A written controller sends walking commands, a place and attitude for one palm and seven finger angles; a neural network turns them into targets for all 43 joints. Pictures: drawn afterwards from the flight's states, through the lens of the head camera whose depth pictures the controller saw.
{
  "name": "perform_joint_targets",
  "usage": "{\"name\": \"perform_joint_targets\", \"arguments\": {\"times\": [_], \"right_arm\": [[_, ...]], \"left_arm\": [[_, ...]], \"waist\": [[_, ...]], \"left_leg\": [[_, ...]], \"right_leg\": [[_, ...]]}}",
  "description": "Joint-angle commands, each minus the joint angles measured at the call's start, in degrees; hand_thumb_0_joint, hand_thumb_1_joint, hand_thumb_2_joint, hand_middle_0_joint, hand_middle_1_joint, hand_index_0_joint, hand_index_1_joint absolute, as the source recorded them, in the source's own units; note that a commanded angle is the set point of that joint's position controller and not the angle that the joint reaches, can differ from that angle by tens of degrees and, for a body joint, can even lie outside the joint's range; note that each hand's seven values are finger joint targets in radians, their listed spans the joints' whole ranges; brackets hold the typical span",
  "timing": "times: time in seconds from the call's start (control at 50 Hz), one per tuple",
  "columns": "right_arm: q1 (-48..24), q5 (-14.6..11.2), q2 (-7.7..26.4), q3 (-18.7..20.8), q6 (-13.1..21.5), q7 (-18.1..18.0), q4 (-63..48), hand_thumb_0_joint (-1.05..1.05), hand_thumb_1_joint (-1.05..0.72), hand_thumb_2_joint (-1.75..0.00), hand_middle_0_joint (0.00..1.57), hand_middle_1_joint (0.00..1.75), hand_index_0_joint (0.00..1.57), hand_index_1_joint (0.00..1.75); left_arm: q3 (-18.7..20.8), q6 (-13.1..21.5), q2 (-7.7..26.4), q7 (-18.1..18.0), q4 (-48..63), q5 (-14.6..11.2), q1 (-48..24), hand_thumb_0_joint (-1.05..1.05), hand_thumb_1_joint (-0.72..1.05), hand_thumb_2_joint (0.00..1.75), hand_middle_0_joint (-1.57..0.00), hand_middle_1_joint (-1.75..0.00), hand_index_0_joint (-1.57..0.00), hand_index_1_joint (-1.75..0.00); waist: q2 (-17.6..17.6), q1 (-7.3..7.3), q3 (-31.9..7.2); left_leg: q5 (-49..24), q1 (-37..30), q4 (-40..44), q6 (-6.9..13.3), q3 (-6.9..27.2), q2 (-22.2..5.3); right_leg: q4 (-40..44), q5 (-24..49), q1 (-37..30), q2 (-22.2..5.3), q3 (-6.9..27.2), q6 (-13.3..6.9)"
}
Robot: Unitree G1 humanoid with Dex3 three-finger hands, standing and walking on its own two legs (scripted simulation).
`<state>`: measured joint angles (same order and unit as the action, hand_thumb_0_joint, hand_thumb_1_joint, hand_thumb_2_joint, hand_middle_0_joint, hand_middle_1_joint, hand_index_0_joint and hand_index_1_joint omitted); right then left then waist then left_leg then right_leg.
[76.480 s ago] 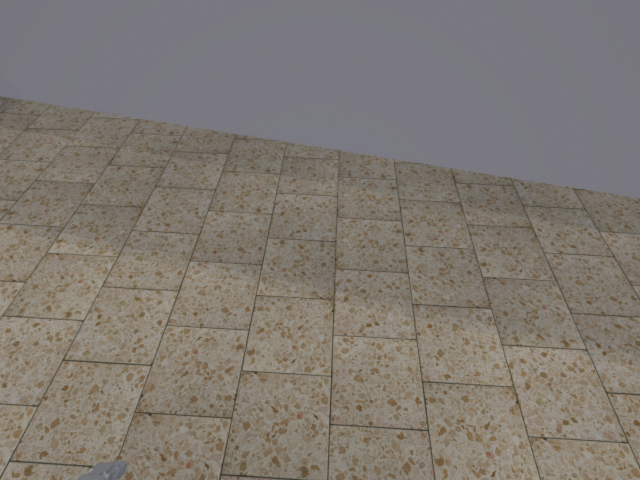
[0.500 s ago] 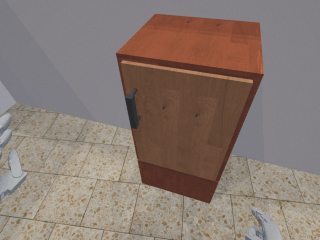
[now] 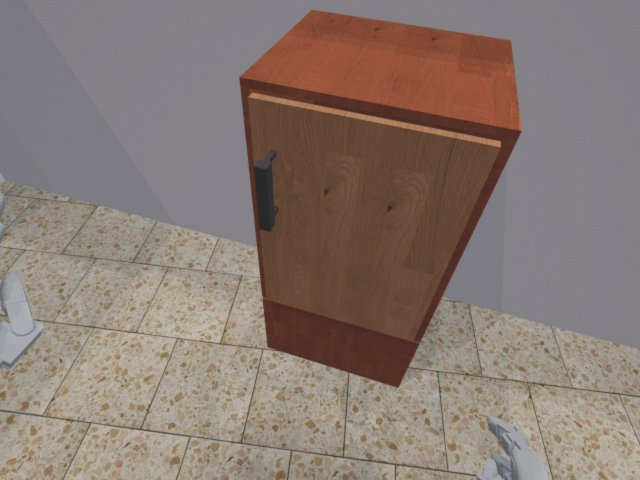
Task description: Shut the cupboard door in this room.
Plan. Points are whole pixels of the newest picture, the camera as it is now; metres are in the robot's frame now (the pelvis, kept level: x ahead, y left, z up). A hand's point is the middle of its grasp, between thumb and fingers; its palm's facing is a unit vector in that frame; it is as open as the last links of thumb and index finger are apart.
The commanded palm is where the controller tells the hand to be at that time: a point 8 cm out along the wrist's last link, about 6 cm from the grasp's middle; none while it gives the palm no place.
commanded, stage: step back with the hand held close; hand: left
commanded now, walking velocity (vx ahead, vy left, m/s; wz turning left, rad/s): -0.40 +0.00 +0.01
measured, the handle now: (269, 190) +0.62 +0.14 +0.00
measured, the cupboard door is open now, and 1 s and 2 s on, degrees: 0 0 0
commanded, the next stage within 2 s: stop stepping back and stand still in 1.02 s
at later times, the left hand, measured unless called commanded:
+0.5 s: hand (18, 353) +0.18 +0.27 +0.18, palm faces +0.48 -0.75 -0.45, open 7.4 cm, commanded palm +0.11 +0.30 +0.19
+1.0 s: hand out of the picture +0.14 +0.27 +0.18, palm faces +0.44 -0.81 -0.39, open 7.4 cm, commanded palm +0.07 +0.29 +0.19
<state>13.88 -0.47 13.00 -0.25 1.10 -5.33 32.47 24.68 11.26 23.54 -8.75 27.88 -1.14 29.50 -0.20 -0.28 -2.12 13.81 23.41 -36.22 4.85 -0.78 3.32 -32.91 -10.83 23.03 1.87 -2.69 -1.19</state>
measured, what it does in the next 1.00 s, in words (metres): lifts its right foot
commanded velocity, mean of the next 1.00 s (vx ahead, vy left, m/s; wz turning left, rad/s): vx -0.40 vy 0.00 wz -0.04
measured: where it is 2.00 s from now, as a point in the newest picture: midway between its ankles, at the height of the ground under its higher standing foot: outside the picture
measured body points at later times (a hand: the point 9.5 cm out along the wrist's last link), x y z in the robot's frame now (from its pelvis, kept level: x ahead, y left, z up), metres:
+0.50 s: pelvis -0.02 +0.00 -0.01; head -0.02 +0.02 +0.44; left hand +0.14 +0.31 +0.20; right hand +0.14 -0.25 -0.08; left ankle +0.06 +0.07 -0.72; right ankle +0.07 -0.11 -0.72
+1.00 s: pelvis -0.08 -0.01 +0.01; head -0.03 +0.04 +0.45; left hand +0.11 +0.31 +0.20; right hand +0.13 -0.22 -0.06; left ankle +0.06 +0.07 -0.72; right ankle -0.25 -0.15 -0.70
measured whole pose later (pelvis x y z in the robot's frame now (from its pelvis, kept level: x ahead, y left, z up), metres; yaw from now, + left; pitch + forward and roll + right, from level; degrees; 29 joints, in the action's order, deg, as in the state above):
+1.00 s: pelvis -0.08 -0.01 +0.01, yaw +0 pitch +8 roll -5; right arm 6.1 1.7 8.9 -1.0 7.6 -2.1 37.6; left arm 26.0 14.9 24.1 -7.6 32.0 -2.5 26.5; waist -2.3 -1.8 -3.5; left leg -0.9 33.5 -23.9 3.7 -3.0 -3.1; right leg -27.3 -20.8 6.6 4.5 2.1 0.7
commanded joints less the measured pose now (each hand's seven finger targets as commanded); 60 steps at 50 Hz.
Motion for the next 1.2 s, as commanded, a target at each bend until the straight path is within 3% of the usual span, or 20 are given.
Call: {"name": "perform_joint_targets", "arguments": {"times": [0.0,0.12,0.22,0.32,0.4,0.5,0.58,0.64,0.68,0.72,0.78,0.82,0.92,0.96,1.0,1.06,1.08,1.12,1.14,1.18], "right_arm": [[-5.6,0.5,9.0,4.3,2.6,0.0,-8.7,0.0,-0.9,-0.9,0.2,0.3,0.2,0.3],[-5.5,0.5,7.9,3.9,2.4,0.7,-8.4,0.0,-0.9,-0.9,0.2,0.3,0.2,0.3],[-6.0,0.6,8.4,3.8,2.9,0.1,-8.2,0.0,-0.9,-0.9,0.2,0.3,0.2,0.3],[-5.8,0.9,8.8,4.4,3.6,-0.3,-7.7,0.0,-0.9,-0.9,0.2,0.3,0.2,0.3],[-5.2,1.0,9.2,4.9,3.4,0.3,-7.6,0.0,-0.9,-0.9,0.2,0.3,0.2,0.3],[-4.6,1.2,8.0,4.7,3.2,1.0,-7.5,0.0,-0.9,-0.9,0.2,0.3,0.2,0.3],[-4.4,0.8,6.8,4.2,2.4,1.5,-7.0,0.0,-0.9,-0.9,0.2,0.3,0.2,0.3],[-4.5,0.7,7.6,3.9,2.7,0.9,-6.9,0.0,-0.9,-0.9,0.2,0.3,0.2,0.3],[-5.8,0.6,8.8,4.3,3.7,0.2,-7.4,0.0,-0.9,-0.9,0.2,0.3,0.2,0.3],[-6.4,1.1,8.7,4.9,4.6,-0.1,-7.0,0.0,-0.9,-0.9,0.2,0.3,0.2,0.3],[-6.4,1.7,7.9,4.6,5.9,0.5,-5.7,0.0,-0.9,-0.9,0.2,0.3,0.2,0.3],[-5.6,2.1,6.9,3.9,7.3,0.9,-3.9,0.0,-0.9,-0.9,0.2,0.3,0.2,0.3],[-5.5,2.2,6.9,3.9,9.0,2.5,-0.1,0.0,-0.9,-0.9,0.2,0.3,0.2,0.3],[-6.3,1.9,6.8,4.3,9.1,3.3,-0.8,0.0,-0.9,-0.9,0.2,0.3,0.2,0.3],[-7.3,2.1,6.7,4.5,8.9,3.9,-2.3,0.0,-0.9,-0.9,0.2,0.3,0.2,0.3],[-9.1,1.2,5.4,3.6,7.0,4.4,-5.8,0.0,-0.9,-0.9,0.2,0.3,0.2,0.3],[-9.3,0.8,4.8,3.3,5.9,4.3,-7.1,0.0,-0.9,-0.9,0.2,0.3,0.2,0.3],[-8.7,-1.0,3.4,2.6,4.3,3.2,-8.5,0.0,-0.9,-0.9,0.2,0.3,0.2,0.3],[-9.3,-1.3,4.3,2.5,4.0,2.3,-8.8,0.0,-0.9,-0.9,0.2,0.3,0.2,0.3],[-8.4,0.3,4.0,1.8,2.7,1.1,-6.7,0.0,-0.9,-0.9,0.2,0.3,0.2,0.3]], "left_arm": [[8.4,3.7,12.3,-1.1,11.1,0.1,-2.9,0.0,0.9,0.9,-0.2,-0.3,-0.2,-0.3],[8.4,4.9,12.2,-1.6,12.9,-0.1,-1.0,0.0,0.9,0.9,-0.2,-0.3,-0.2,-0.3],[8.9,5.8,12.3,-1.8,14.2,0.2,-1.0,0.0,0.9,0.9,-0.2,-0.3,-0.2,-0.3],[9.0,5.8,11.6,-1.1,12.9,0.5,-3.1,0.0,0.9,0.9,-0.2,-0.3,-0.2,-0.3],[9.7,5.7,12.0,-0.8,13.1,1.2,-4.2,0.0,0.9,0.9,-0.2,-0.3,-0.2,-0.3],[10.4,6.0,13.5,-1.5,14.9,0.8,-4.5,0.0,0.9,0.9,-0.2,-0.3,-0.2,-0.3],[8.5,6.1,12.5,-2.3,13.8,-0.1,-2.2,0.0,0.9,0.9,-0.2,-0.3,-0.2,-0.3],[8.7,6.6,12.1,-2.5,14.4,0.0,-0.7,0.0,0.9,0.9,-0.2,-0.3,-0.2,-0.3],[9.7,6.9,11.6,-2.0,14.5,0.3,-1.2,0.0,0.9,0.9,-0.2,-0.3,-0.2,-0.3],[10.3,6.4,12.0,-1.1,13.8,0.4,-2.0,0.0,0.9,0.9,-0.2,-0.3,-0.2,-0.3],[7.7,6.0,9.6,0.0,13.4,-0.1,-2.7,0.0,0.9,0.9,-0.2,-0.3,-0.2,-0.3],[5.8,6.6,8.6,0.3,14.0,-0.9,-3.3,0.0,0.9,0.9,-0.2,-0.3,-0.2,-0.3],[4.8,8.0,10.2,0.8,18.4,-1.4,-5.4,0.0,0.9,0.9,-0.2,-0.3,-0.2,-0.3],[7.1,8.1,12.1,1.3,20.2,-1.8,-4.0,0.0,0.9,0.9,-0.2,-0.3,-0.2,-0.3],[11.3,7.9,14.9,1.9,21.5,-2.3,1.5,0.0,0.9,0.9,-0.2,-0.3,-0.2,-0.3],[14.9,7.7,16.3,3.2,23.1,-4.2,6.0,0.0,0.9,0.9,-0.2,-0.3,-0.2,-0.3],[16.3,7.8,17.3,3.5,22.6,-4.5,7.7,0.0,0.9,0.9,-0.2,-0.3,-0.2,-0.3],[16.8,7.1,17.6,3.0,17.9,-5.6,11.9,0.0,0.9,0.9,-0.2,-0.3,-0.2,-0.3],[17.0,6.2,17.9,2.2,15.2,-5.6,12.7,0.0,0.9,0.9,-0.2,-0.3,-0.2,-0.3],[14.8,2.6,16.1,0.6,10.7,-4.2,8.9,0.0,0.9,0.9,-0.2,-0.3,-0.2,-0.3]], "waist": [[2.6,0.62,-3.5],[2.2,1.18,-4.3],[7.7,1.28,-4.0],[7.2,1.0,-3.6],[5.0,1.06,-4.5],[0.2,1.69,-4.4],[-1.2,2.53,-4.4],[5.3,2.54,-4.9],[12.9,1.74,-4.6],[11.1,0.97,-4.9],[8.0,0.82,-1.8],[7.8,0.96,-3.2],[14.0,-0.16,-19.0],[14.6,-0.47,-24.0],[15.3,-1.17,-27.2],[13.1,-1.3,-24.4],[8.9,-1.0,-21.9],[-7.7,0.47,-14.6],[-8.9,0.6,-8.6],[-2.4,1.7,-1.1]], "left_leg": [[20.2,25.3,15.7,1.9,13.8,-10.8],[18.2,22.1,11.4,0.5,12.5,-8.9],[20.8,26.1,17.1,1.8,15.2,-11.6],[23.9,31.7,19.3,3.1,17.4,-14.2],[26.9,32.1,14.0,2.4,14.4,-11.7],[21.2,20.8,5.8,-0.4,11.1,-7.8],[16.1,9.5,2.6,-1.9,8.8,-6.0],[16.0,12.3,12.7,-0.4,12.4,-10.0],[28.7,25.9,25.3,2.6,19.6,-17.9],[29.1,27.7,27.5,3.8,22.1,-21.9],[22.5,19.1,25.1,3.4,19.9,-20.8],[9.2,5.0,23.6,2.2,18.9,-19.2],[-41.1,-28.7,13.4,-1.1,12.4,-17.0],[-49.4,-35.3,10.8,-1.1,9.6,-16.3],[-49.1,-36.0,9.7,-1.2,8.4,-15.8],[-35.1,-24.9,11.2,-2.2,5.7,-15.1],[-29.0,-21.3,9.4,-3.2,2.8,-12.8],[-6.2,-15.8,-1.1,-5.7,-1.8,-5.8],[1.3,-11.3,-8.5,-6.3,-0.3,-3.8],[3.4,-1.9,-13.9,-6.2,3.3,-5.8]], "right_leg": [[-2.5,3.0,-24.7,-3.6,10.4,0.5],[2.2,-3.1,-19.2,-6.7,12.9,-1.0],[-2.9,-0.2,-23.2,-2.5,8.9,0.5],[-9.5,5.0,-28.1,0.3,8.7,1.3],[-6.9,2.6,-26.7,-2.5,13.6,0.1],[3.6,-6.5,-13.1,-8.5,19.5,-2.6],[11.1,-12.8,-2.8,-11.0,18.0,-3.3],[4.2,-7.1,-8.3,-4.4,9.6,-0.4],[-9.9,-1.7,-21.9,2.7,4.7,1.9],[-17.0,-3.5,-24.9,4.3,5.4,2.2],[-13.1,-10.7,-17.3,4.2,5.4,1.9],[-4.7,-13.2,-9.9,3.6,4.7,1.7],[8.8,-10.1,-2.5,3.6,4.1,2.0],[8.3,-9.9,-2.1,4.0,3.3,2.7],[9.1,-8.4,-4.5,4.2,2.2,2.8],[12.6,-2.9,-10.7,2.9,0.0,2.9],[15.2,4.7,-11.3,0.9,0.7,3.0],[16.0,15.1,-3.5,-10.2,6.0,2.1],[17.0,5.0,3.1,-14.4,10.5,-0.6],[17.1,-4.3,5.3,-17.7,16.0,-6.6]]}}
